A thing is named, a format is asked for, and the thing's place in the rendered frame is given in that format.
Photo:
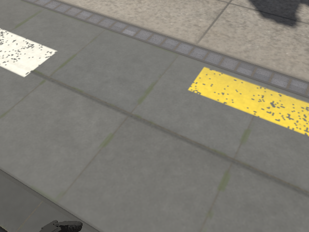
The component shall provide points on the left robot hand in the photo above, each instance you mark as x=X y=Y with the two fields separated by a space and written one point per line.
x=63 y=226

